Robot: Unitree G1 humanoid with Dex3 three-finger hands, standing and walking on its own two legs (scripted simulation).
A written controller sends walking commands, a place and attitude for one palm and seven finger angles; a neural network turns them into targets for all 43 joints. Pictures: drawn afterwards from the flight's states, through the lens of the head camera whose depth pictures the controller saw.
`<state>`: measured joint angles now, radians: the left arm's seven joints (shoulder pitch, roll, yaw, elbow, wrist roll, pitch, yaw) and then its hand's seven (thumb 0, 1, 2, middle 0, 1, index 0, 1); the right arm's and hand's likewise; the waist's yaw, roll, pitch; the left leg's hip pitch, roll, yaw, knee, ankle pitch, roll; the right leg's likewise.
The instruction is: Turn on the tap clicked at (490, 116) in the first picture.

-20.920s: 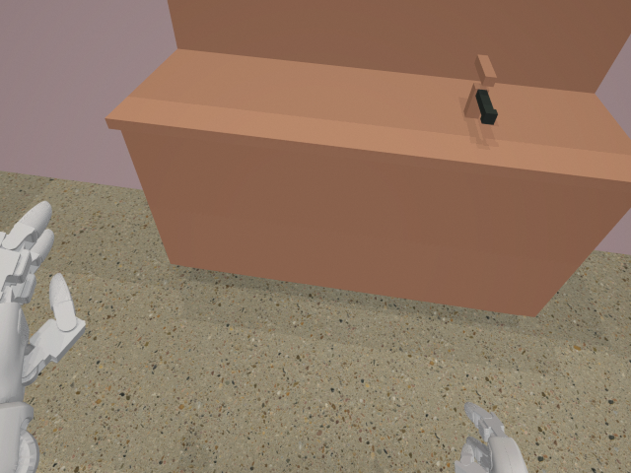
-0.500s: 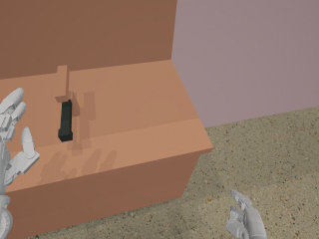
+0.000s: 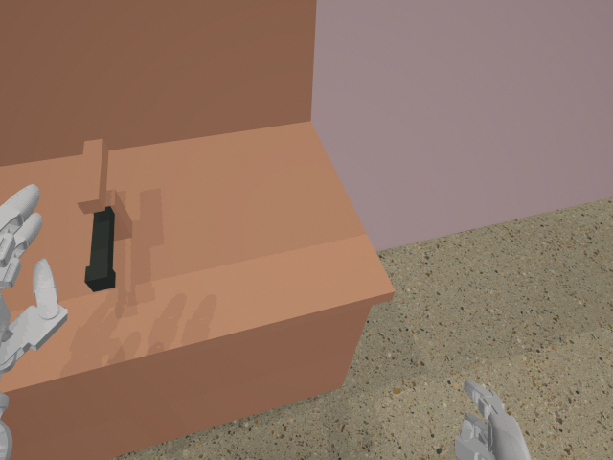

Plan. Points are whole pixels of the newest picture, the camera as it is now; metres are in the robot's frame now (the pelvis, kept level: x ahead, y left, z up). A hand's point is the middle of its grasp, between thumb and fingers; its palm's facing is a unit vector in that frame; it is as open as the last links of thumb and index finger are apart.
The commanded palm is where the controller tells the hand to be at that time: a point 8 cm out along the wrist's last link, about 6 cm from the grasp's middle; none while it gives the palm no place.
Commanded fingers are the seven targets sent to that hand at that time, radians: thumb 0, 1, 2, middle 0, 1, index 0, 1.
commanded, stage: come to a stop and stand still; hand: left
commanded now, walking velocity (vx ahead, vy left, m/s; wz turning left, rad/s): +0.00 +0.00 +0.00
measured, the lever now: (100, 277) +0.33 +0.30 +0.03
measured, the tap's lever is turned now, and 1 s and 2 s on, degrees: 0 0 0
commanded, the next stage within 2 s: look again from close up in 1.00 s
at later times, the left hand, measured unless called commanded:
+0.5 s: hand out of the picture +0.21 +0.29 +0.16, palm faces +0.38 -0.84 -0.38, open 7.4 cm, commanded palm +0.15 +0.33 +0.18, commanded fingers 0.00 0.90 0.90 -0.20 -0.30 -0.20 -0.30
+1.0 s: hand (3, 339) +0.19 +0.29 +0.15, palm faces +0.29 -0.87 -0.39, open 7.4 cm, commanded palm +0.14 +0.33 +0.18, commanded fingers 0.00 0.90 0.90 -0.20 -0.30 -0.20 -0.30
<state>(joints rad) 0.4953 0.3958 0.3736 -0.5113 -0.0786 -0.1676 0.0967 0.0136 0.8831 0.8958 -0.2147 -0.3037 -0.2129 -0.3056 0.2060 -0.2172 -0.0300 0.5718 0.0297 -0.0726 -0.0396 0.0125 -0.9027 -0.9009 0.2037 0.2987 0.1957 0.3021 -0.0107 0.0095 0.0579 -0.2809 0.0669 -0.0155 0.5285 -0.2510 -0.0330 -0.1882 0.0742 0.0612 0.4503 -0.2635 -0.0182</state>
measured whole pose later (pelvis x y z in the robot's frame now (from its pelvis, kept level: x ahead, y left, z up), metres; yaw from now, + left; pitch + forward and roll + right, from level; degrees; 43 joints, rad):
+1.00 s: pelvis -0.02 +0.05 +0.00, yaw +0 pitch -1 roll -1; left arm 0.45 0.38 0.33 -0.42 -0.04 -0.28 0.06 0.01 0.88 0.90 -0.21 -0.30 -0.21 -0.31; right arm 0.22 -0.19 0.00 0.58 0.02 -0.17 -0.01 0.01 -0.90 -0.90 0.21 0.30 0.20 0.30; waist 0.01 -0.03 0.05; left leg -0.28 -0.01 0.03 0.49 -0.21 0.04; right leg -0.20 -0.01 0.10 0.43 -0.23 0.06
